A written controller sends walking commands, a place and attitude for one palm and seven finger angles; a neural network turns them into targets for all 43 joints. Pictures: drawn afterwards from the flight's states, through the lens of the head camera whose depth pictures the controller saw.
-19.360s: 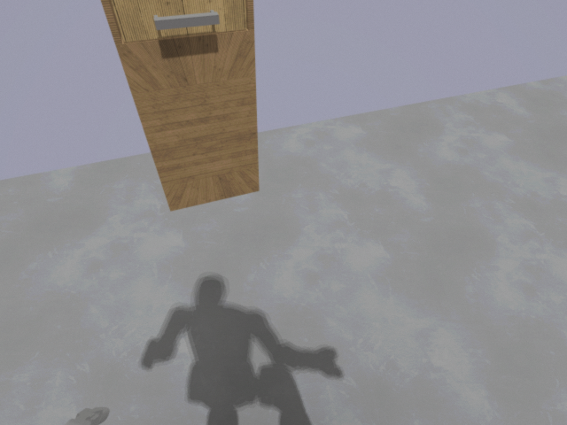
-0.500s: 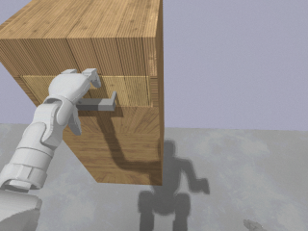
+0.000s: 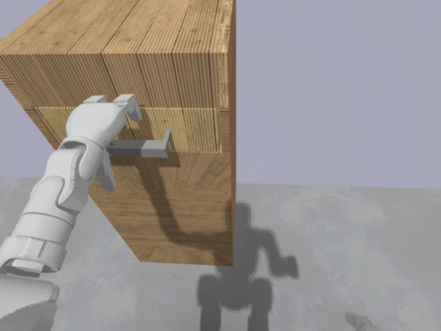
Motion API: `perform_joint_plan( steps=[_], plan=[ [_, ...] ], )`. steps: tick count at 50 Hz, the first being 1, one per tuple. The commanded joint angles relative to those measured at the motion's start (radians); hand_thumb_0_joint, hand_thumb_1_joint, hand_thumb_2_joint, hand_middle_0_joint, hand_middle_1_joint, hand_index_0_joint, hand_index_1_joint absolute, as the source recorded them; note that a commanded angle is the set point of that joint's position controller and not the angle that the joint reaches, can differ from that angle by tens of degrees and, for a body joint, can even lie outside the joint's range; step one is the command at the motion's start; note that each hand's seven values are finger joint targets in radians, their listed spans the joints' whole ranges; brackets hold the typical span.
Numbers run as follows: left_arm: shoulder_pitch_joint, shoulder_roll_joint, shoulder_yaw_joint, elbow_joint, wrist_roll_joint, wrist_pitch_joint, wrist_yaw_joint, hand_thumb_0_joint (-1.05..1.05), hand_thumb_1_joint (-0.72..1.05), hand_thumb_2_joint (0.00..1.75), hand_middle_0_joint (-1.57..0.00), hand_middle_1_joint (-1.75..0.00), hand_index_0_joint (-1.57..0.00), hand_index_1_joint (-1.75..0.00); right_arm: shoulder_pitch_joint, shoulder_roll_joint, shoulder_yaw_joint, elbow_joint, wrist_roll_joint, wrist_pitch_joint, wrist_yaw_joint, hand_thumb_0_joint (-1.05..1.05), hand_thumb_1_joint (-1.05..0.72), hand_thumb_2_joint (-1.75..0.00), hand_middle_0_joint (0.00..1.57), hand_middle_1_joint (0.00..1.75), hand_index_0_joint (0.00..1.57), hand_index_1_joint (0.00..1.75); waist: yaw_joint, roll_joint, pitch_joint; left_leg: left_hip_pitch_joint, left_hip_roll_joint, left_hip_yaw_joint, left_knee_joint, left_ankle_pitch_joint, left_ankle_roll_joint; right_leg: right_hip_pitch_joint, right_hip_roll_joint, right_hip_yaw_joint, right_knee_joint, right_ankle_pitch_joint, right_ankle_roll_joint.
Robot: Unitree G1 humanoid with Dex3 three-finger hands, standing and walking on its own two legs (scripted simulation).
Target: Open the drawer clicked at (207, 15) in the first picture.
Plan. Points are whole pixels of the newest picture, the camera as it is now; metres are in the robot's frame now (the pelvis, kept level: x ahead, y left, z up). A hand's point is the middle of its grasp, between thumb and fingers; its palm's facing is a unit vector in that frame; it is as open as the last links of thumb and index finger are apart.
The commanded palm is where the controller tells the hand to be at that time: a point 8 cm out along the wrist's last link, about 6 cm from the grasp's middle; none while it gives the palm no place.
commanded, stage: lower the fingers behind the handle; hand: left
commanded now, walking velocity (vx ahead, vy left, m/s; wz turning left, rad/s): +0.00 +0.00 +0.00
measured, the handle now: (127, 140) +0.47 +0.24 +0.07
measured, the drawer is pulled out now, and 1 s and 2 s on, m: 0.00 0.00 0.00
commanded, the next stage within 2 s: close the thumb around the handle in 1.60 s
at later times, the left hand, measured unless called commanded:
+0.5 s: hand (112, 150) +0.42 +0.24 +0.10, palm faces -0.01 -0.05 -1.00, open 13.8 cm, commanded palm +0.40 +0.24 +0.17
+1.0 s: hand (117, 162) +0.42 +0.24 +0.06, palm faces -0.07 -0.05 -1.00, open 13.8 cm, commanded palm +0.41 +0.25 +0.13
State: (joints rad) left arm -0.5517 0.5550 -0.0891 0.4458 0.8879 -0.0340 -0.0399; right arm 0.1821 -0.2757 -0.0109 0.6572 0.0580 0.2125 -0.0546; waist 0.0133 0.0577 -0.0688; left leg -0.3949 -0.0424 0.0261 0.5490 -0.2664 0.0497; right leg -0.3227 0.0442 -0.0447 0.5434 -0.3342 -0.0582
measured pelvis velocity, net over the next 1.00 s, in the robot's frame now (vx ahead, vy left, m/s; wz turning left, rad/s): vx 0.00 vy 0.01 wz -0.02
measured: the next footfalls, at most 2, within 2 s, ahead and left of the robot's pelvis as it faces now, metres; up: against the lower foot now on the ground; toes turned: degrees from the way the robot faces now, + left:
none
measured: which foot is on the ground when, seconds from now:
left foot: down 0.00-1.00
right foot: down 0.00-1.00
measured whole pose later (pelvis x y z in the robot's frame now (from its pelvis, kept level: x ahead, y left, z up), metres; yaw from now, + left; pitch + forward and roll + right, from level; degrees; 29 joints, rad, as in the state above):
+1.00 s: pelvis +0.00 +0.01 -0.01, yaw -1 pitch +10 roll +0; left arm -0.54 0.52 -0.08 0.64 0.96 -0.04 0.06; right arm 0.24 -0.26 -0.03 0.65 0.05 0.21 -0.06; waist -0.01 0.04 -0.10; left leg -0.49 -0.03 0.04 0.62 -0.30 0.06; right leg -0.42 0.05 -0.03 0.60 -0.35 -0.05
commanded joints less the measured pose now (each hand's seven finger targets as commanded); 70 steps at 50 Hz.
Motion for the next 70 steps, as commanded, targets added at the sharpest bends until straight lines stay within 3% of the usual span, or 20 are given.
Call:
perform_joint_plan(
  steps=[1,4,9,14,19,20,23,27,34,35,37,39,40,43,48,53,59,61,62,70],
  plan=[
    [-0.485,0.26,0.125,-0.118,0.017,0.055,0.058,0.0,-0.5,0.3,-0.3,-1.2,-0.3,-1.2,-0.048,-0.121,-0.034,-0.122,0.001,-0.038,0.0,0.0,-0.9,-0.9,0.2,0.3,0.2,0.3,-0.015,-0.01,-0.324,0.212,0.012,-0.032,-0.031,0.359,0.011,0.068,-0.02,0.05,-0.053,0.355,0.015],
    [-0.434,0.172,0.044,-0.083,0.015,0.081,0.011,0.0,-0.5,0.3,-0.3,-1.2,-0.3,-1.2,-0.042,-0.124,-0.035,-0.141,0.006,-0.029,0.005,0.0,-0.9,-0.9,0.2,0.3,0.2,0.3,-0.027,-0.06,-0.295,0.21,0.016,-0.036,-0.035,0.338,0.013,0.053,-0.021,0.048,-0.061,0.343,0.018],
    [-0.412,0.222,0.092,-0.122,0.009,0.033,-0.03,0.0,-0.5,0.3,-0.3,-1.2,-0.3,-1.2,-0.035,-0.127,-0.031,-0.163,0.0,-0.021,-0.001,0.0,-0.9,-0.9,0.2,0.3,0.2,0.3,-0.015,-0.082,-0.287,0.191,0.014,-0.034,-0.033,0.342,0.019,0.072,-0.022,0.054,-0.059,0.368,0.017],
    [-0.442,0.296,0.187,-0.154,0.017,-0.039,0.033,0.0,-0.5,0.3,-0.3,-1.2,-0.3,-1.2,-0.02,-0.118,-0.039,-0.152,-0.008,-0.032,-0.008,0.0,-0.9,-0.9,0.2,0.3,0.2,0.3,0.003,-0.026,-0.314,0.182,0.015,-0.034,-0.024,0.323,0.016,0.05,-0.016,0.056,-0.043,0.313,0.012],
    [-0.5,0.289,0.18,-0.116,0.044,-0.03,0.114,0.0,-0.5,0.3,-0.3,-1.2,-0.3,-1.2,0.004,-0.117,-0.049,-0.121,-0.011,-0.044,-0.005,0.0,-0.9,-0.9,0.2,0.3,0.2,0.3,-0.012,0.013,-0.357,0.198,0.02,-0.031,-0.006,0.347,0.009,0.013,-0.01,0.053,-0.027,0.31,0.009],
    [-0.492,0.249,0.145,-0.098,0.047,-0.018,0.119,0.0,-0.5,0.3,-0.3,-1.2,-0.3,-1.2,0.009,-0.116,-0.051,-0.118,-0.01,-0.045,-0.004,0.0,-0.9,-0.9,0.2,0.3,0.2,0.3,-0.018,0.007,-0.356,0.204,0.021,-0.033,-0.002,0.358,0.008,0.0,-0.007,0.048,-0.024,0.312,0.008],
    [-0.454,0.241,0.13,-0.063,0.046,0.007,0.113,0.0,-0.5,0.3,-0.3,-1.2,-0.3,-1.2,0.018,-0.125,-0.054,-0.116,-0.006,-0.042,-0.003,0.0,-0.9,-0.9,0.2,0.3,0.2,0.3,-0.025,-0.017,-0.365,0.193,0.02,-0.028,0.002,0.353,0.011,0.017,-0.01,0.054,-0.028,0.333,0.012],
    [-0.436,0.16,0.057,-0.088,0.04,0.011,0.082,0.0,-0.5,0.3,-0.3,-1.2,-0.3,-1.2,0.027,-0.126,-0.06,-0.127,-0.009,-0.036,0.001,0.0,-0.9,-0.9,0.2,0.3,0.2,0.3,-0.037,-0.027,-0.366,0.221,0.023,-0.038,0.009,0.399,0.013,0.003,-0.008,0.049,-0.029,0.35,0.01],
    [-0.403,0.258,0.164,-0.045,0.049,-0.021,0.107,0.0,-0.5,0.3,-0.3,-1.2,-0.3,-1.2,0.029,-0.123,-0.052,-0.126,-0.012,-0.025,-0.007,0.0,-0.9,-0.9,0.2,0.3,0.2,0.3,-0.009,-0.047,-0.324,0.145,0.018,-0.029,0.005,0.354,0.013,0.019,-0.007,0.051,-0.014,0.349,0.01],
    [-0.407,0.236,0.147,-0.029,0.052,-0.021,0.115,0.0,-0.5,0.3,-0.3,-1.2,-0.3,-1.2,0.026,-0.119,-0.051,-0.127,-0.01,-0.026,-0.008,0.0,-0.9,-0.9,0.2,0.3,0.2,0.3,-0.013,-0.049,-0.31,0.133,0.017,-0.023,0.007,0.336,0.012,0.007,-0.007,0.051,-0.014,0.337,0.011],
    [-0.408,0.301,0.206,-0.016,0.067,-0.026,0.136,0.0,-0.5,0.3,-0.3,-1.2,-0.3,-1.2,0.033,-0.127,-0.054,-0.12,-0.016,-0.027,-0.011,0.0,-0.9,-0.9,0.2,0.3,0.2,0.3,0.001,-0.043,-0.343,0.125,0.02,-0.021,0.011,0.351,0.011,0.024,-0.007,0.057,-0.006,0.342,0.007],
    [-0.407,0.276,0.187,-0.042,0.077,-0.027,0.156,0.0,-0.5,0.3,-0.3,-1.2,-0.3,-1.2,0.033,-0.116,-0.058,-0.127,-0.016,-0.031,-0.009,0.0,-0.9,-0.9,0.2,0.3,0.2,0.3,-0.002,-0.001,-0.38,0.146,0.02,-0.018,0.023,0.381,0.01,0.019,-0.005,0.058,0.006,0.367,0.009],
    [-0.397,0.233,0.152,-0.024,0.077,-0.019,0.159,0.0,-0.5,0.3,-0.3,-1.2,-0.3,-1.2,0.036,-0.115,-0.059,-0.127,-0.015,-0.032,-0.007,0.0,-0.9,-0.9,0.2,0.3,0.2,0.3,-0.012,-0.002,-0.359,0.15,0.02,-0.018,0.025,0.378,0.009,-0.004,-0.003,0.053,0.003,0.357,0.009],
    [-0.391,0.206,0.124,-0.034,0.075,-0.014,0.158,0.0,-0.5,0.3,-0.3,-1.2,-0.3,-1.2,0.045,-0.12,-0.066,-0.126,-0.014,-0.035,-0.005,0.0,-0.9,-0.9,0.2,0.3,0.2,0.3,-0.026,-0.006,-0.383,0.166,0.021,-0.015,0.035,0.387,0.012,-0.008,-0.002,0.059,0.002,0.371,0.013],
    [-0.424,0.179,0.091,0.003,0.068,-0.023,0.142,0.0,-0.5,0.3,-0.3,-1.2,-0.3,-1.2,0.061,-0.123,-0.067,-0.115,-0.012,-0.032,-0.01,0.0,-0.9,-0.9,0.2,0.3,0.2,0.3,-0.052,-0.043,-0.332,0.148,0.018,-0.019,0.042,0.341,0.017,-0.046,-0.002,0.059,-0.008,0.349,0.017],
    [-0.445,0.254,0.162,0.002,0.079,-0.078,0.161,0.0,-0.5,0.3,-0.3,-1.2,-0.3,-1.2,0.081,-0.122,-0.073,-0.105,-0.022,-0.033,-0.017,0.0,-0.9,-0.9,0.2,0.3,0.2,0.3,-0.036,-0.021,-0.395,0.134,0.011,-0.017,0.065,0.364,0.019,-0.019,-0.004,0.07,0.016,0.395,0.014],
    [-0.383,0.191,0.125,0.046,0.09,-0.069,0.196,0.0,-0.5,0.3,-0.3,-1.2,-0.3,-1.2,0.081,-0.119,-0.077,-0.111,-0.021,-0.026,-0.003,0.0,-0.9,-0.9,0.2,0.3,0.2,0.3,-0.034,0.002,-0.373,0.112,0.018,-0.017,0.076,0.376,0.008,-0.071,0.004,0.055,0.037,0.37,0.012],
    [-0.37,0.194,0.132,0.023,0.091,-0.062,0.208,0.0,-0.5,0.3,-0.3,-1.2,-0.3,-1.2,0.085,-0.119,-0.083,-0.113,-0.023,-0.026,0.0,0.0,-0.9,-0.9,0.2,0.3,0.2,0.3,-0.031,0.019,-0.408,0.142,0.022,-0.017,0.084,0.401,0.009,-0.072,0.007,0.057,0.039,0.372,0.01],
    [-0.357,0.215,0.151,0.043,0.091,-0.051,0.209,0.0,-0.5,0.3,-0.3,-1.2,-0.3,-1.2,0.088,-0.124,-0.081,-0.11,-0.025,-0.023,-0.002,0.0,-0.9,-0.9,0.2,0.3,0.2,0.3,-0.034,-0.019,-0.41,0.125,0.022,-0.019,0.087,0.407,0.011,-0.05,0.007,0.059,0.038,0.391,0.011],
    [-0.41,0.204,0.12,0.085,0.095,-0.019,0.2,0.0,-0.5,0.3,-0.3,-1.2,-0.3,-1.2,0.087,-0.123,-0.071,-0.111,-0.015,-0.02,-0.011,0.0,-0.9,-0.9,0.2,0.3,0.2,0.3,-0.046,-0.027,-0.35,0.098,0.021,-0.02,0.062,0.321,0.013,-0.069,0.005,0.053,0.023,0.322,0.013]
  ],
)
